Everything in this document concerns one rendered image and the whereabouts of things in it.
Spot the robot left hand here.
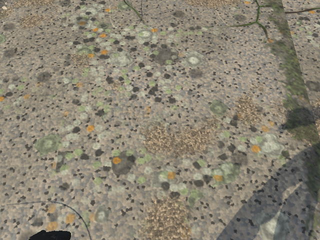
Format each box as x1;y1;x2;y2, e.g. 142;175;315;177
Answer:
29;230;71;240

